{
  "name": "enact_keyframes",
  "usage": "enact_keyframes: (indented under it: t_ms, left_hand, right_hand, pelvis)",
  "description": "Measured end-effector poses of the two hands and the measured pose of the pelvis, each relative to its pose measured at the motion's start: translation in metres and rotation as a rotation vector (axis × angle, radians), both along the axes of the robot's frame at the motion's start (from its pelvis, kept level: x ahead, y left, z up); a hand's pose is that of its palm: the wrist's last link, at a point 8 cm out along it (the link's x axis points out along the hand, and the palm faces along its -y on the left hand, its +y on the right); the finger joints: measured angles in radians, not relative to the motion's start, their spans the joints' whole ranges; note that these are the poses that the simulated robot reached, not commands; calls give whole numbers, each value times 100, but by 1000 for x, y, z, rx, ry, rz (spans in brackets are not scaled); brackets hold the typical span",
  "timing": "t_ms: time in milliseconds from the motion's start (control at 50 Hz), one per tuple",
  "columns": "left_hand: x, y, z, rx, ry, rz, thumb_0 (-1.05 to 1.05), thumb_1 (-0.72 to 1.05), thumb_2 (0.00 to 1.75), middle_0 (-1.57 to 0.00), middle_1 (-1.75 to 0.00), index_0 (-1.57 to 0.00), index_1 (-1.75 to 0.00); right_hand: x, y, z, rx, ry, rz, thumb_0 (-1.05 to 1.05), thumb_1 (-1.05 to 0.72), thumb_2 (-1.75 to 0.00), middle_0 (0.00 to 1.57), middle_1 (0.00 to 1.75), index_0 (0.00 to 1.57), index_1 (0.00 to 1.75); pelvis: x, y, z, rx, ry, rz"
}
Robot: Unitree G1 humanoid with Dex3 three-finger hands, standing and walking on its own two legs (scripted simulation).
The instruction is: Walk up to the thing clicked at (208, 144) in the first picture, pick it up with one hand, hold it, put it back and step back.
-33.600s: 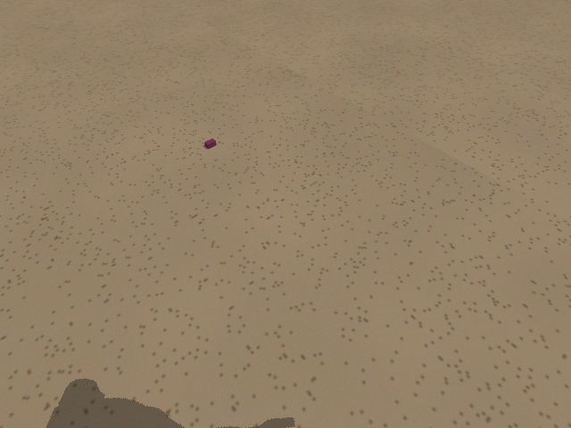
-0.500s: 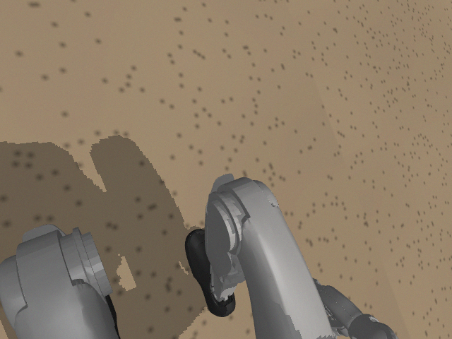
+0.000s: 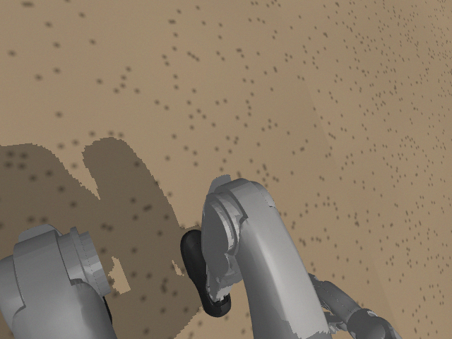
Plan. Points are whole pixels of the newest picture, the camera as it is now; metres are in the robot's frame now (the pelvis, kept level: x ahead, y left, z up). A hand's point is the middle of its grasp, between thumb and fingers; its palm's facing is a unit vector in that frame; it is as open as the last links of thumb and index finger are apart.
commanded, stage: close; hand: left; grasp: from above
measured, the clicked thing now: out of the picture +0.42 +0.38 -0.28
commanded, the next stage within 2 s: settle in 1.24 s
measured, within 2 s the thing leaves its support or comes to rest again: leaves its support in 1.62 s
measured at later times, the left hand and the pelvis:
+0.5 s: hand out of the picture +0.40 +0.36 -0.25, palm faces -0.46 -0.15 -0.88, open 9.7 cm; pelvis +0.00 +0.00 +0.00, yaw +0 degrees
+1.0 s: hand out of the picture +0.40 +0.37 -0.24, palm faces -0.46 -0.16 -0.88, open 6.9 cm; pelvis +0.00 +0.00 +0.00, yaw +0 degrees
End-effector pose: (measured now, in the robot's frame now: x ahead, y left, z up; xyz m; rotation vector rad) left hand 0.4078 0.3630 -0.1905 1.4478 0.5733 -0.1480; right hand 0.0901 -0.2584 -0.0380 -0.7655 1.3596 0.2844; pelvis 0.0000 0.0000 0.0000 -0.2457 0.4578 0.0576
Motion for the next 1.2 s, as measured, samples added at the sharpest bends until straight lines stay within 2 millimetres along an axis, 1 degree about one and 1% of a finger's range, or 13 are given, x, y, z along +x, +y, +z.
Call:
enact_keyframes:
  t_ms: [120, 200, 400, 560, 620, 700, 800, 1080, 1200]
  left_hand:
    - [-1, 12, -3, -3, 35, 45, 0, -7, 63, -39, -75, -42, -72]
    - [-1, 14, -2, -10, 42, 34, 0, -3, 59, -42, -72, -45, -69]
    - [-3, 8, 1, -29, 45, -18, 0, 9, 50, -51, -63, -55, -61]
    - [1, 2, 4, -23, 4, -39, 0, 19, 42, -59, -56, -63, -53]
    - [3, 3, 5, -12, -8, -28, 0, 24, 39, -63, -53, -67, -49]
    - [2, 6, 2, 0, 19, -2, 0, 29, 35, -67, -49, -71, -45]
    - [4, 7, 3, -8, 14, 14, 0, 36, 29, -73, -44, -77, -40]
    - [1, 8, 5, -21, 30, 1, 0, 55, 16, -83, -28, -93, -27]
    - [1, 9, 6, -22, 22, -9, -1, 57, 9, -88, -22, -97, -20]
  right_hand:
    - [0, 1, 1, -2, 15, -1, 0, -90, -90, 20, 30, 21, 30]
    - [0, 3, -2, 13, 39, 2, 0, -90, -90, 20, 30, 20, 30]
    - [-3, 13, -10, 47, 42, 8, 0, -90, -90, 20, 30, 21, 30]
    - [-6, 11, -8, 30, 33, 9, 0, -90, -90, 20, 30, 21, 30]
    - [-6, 7, -5, 17, 31, 10, 0, -90, -90, 20, 30, 21, 30]
    - [-7, 3, -1, 5, 23, 6, 0, -90, -90, 20, 30, 21, 30]
    - [-10, 1, 0, 3, 36, 1, 0, -90, -90, 20, 30, 20, 30]
    - [-7, 9, -9, 34, 41, 4, 0, -90, -90, 20, 30, 21, 30]
    - [-3, 11, -11, 36, 36, 14, 0, -90, -90, 20, 30, 21, 30]
  pelvis:
    - [2, 1, 0, -5, 9, 4]
    - [3, 0, 1, -3, 8, 9]
    - [1, -1, 2, -3, -7, 5]
    - [0, -1, 1, -2, -7, -1]
    - [0, -1, 1, -2, -6, -1]
    - [-1, -1, 0, -3, -6, 0]
    - [0, -1, 0, -1, -4, 2]
    - [0, -2, 1, 0, -3, 2]
    - [0, -2, 1, 1, -4, 2]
